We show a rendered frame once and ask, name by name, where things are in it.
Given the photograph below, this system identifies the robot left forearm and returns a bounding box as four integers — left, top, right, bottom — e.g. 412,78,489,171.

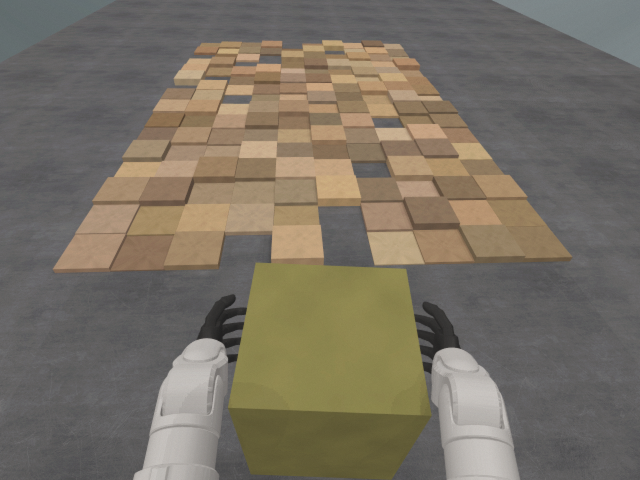
133,338,228,480

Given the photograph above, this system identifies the robot right forearm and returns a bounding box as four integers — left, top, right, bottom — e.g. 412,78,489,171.
431,348,520,480

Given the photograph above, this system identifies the robot right hand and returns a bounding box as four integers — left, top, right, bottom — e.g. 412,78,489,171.
414,302,461,374

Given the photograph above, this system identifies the robot left hand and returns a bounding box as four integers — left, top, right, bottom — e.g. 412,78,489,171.
197,294,247,363

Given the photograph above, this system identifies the carton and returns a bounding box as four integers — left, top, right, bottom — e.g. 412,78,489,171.
228,263,432,480

